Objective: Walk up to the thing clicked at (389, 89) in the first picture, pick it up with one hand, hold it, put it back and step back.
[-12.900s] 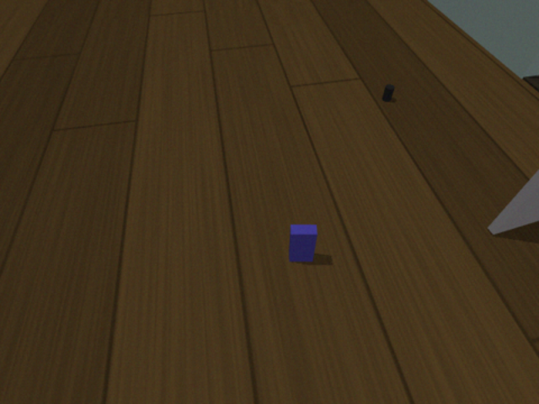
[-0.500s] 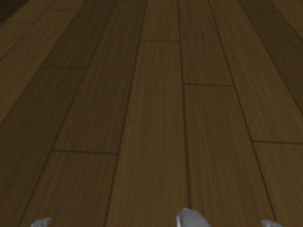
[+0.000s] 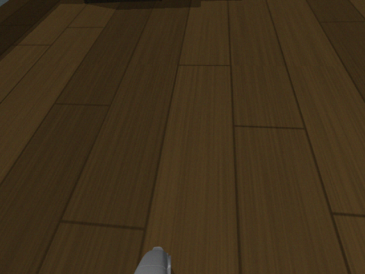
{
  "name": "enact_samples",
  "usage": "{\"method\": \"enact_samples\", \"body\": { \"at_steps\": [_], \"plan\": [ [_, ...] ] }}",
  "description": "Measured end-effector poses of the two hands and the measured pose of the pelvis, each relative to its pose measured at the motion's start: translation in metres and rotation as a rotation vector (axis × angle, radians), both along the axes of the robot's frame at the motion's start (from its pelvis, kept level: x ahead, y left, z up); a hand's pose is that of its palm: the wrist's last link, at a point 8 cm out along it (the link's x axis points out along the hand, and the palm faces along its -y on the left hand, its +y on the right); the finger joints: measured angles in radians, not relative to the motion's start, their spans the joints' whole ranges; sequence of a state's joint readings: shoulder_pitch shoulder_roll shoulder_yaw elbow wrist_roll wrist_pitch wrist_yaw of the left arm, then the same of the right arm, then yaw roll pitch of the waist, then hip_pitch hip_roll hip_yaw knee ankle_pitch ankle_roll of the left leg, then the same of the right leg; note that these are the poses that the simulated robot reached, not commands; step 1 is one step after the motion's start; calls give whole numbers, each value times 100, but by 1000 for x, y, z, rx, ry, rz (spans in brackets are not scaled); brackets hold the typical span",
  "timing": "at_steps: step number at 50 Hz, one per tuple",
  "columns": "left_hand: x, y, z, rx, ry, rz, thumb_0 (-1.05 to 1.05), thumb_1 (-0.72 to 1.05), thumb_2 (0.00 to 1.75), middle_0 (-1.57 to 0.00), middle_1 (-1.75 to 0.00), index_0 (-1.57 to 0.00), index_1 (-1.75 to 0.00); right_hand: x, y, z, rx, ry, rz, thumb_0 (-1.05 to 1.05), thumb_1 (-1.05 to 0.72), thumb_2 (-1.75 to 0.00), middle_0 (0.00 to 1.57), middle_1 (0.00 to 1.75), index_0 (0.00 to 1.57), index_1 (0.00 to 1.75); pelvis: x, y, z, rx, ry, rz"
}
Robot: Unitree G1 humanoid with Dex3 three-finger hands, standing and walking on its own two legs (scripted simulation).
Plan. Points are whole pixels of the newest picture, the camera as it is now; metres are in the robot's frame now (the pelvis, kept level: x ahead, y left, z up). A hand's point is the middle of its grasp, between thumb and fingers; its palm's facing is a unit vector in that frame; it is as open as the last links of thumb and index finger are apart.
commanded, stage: walk up
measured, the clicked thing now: out of the picture +0.22 -1.27 -0.73
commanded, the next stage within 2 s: none
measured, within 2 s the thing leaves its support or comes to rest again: neither
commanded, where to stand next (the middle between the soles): +0.72 +0.10 m, yaw -1 degrees
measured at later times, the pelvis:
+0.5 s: pelvis +0.23 +0.06 +0.00, yaw -1 degrees
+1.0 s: pelvis +0.40 +0.05 +0.01, yaw -7 degrees
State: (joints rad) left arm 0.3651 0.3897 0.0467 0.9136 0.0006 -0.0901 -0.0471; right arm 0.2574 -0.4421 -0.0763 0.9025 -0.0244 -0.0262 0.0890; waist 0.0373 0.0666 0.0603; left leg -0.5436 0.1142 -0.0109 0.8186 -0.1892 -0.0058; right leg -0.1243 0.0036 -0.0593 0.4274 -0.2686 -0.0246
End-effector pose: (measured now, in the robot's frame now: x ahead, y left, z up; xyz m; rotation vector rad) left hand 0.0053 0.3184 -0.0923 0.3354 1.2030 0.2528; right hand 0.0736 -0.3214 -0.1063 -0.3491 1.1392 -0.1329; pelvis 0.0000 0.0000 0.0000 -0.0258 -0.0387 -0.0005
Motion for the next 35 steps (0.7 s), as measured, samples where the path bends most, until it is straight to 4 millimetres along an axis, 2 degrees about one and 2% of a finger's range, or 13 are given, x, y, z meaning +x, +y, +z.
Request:
{"method": "enact_samples", "body": {
  "at_steps": [5, 8, 10, 14, 18, 23, 28, 32, 35],
  "plan": [
    [37, 33, -21, -7, 25, 25, 1, 90, 89, -20, -30, -21, -30, 65, 19, 4, -45, 4, 32, 1, -90, -90, 20, 30, 20, 30, 53, 23, -12, -30, 10, 17],
    [71, 54, -38, -8, 48, 20, 1, 90, 89, -20, -30, -21, -30, 107, 38, 7, -67, -41, 35, 1, -90, -90, 20, 30, 20, 30, 85, 40, -20, 10, 6, 12],
    [98, 61, -42, -19, 57, 7, 1, 91, 89, -20, -30, -20, -30, 128, 50, 12, -70, -91, 27, 1, -90, -89, 20, 30, 20, 30, 102, 50, -19, 3, 0, 2],
    [161, 67, -33, -40, 18, -44, 1, 91, 89, -20, -30, -20, -30, 151, 68, 26, -60, -120, -19, 1, -90, -89, 20, 30, 21, 30, 137, 61, -6, -6, -7, -2],
    [219, 71, -23, -50, -47, -64, 1, 91, 89, -20, -30, -20, -30, 163, 78, 29, -54, -85, -39, 1, -90, -89, 20, 30, 21, 30, 170, 66, 2, 12, -11, 1],
    [277, 68, -15, -45, -56, -92, 1, 91, 89, -20, -30, -20, -30, 178, 78, 21, -42, -34, -73, 1, -90, -89, 20, 30, 21, 30, 211, 67, 3, 35, -14, -14],
    [338, 52, -12, -33, -66, -130, 1, 91, 89, -20, -30, -20, -30, 197, 67, 1, -18, 24, -104, 1, -90, -89, 20, 30, 21, 30, 253, 58, -4, 56, -12, -19],
    [388, 33, -14, -9, -105, -148, 1, 91, 89, -20, -30, -20, -30, 223, 52, -25, 1, 54, -123, 1, -90, -89, 20, 30, 21, 30, 290, 45, -19, 48, -15, -21],
    [414, 19, -8, -2, -162, -144, 1, 91, 89, -20, -30, -20, -30, 251, 49, -32, 21, 70, -105, 1, -90, -89, 20, 30, 20, 30, 310, 35, -19, 47, -28, -9]
  ]
}}
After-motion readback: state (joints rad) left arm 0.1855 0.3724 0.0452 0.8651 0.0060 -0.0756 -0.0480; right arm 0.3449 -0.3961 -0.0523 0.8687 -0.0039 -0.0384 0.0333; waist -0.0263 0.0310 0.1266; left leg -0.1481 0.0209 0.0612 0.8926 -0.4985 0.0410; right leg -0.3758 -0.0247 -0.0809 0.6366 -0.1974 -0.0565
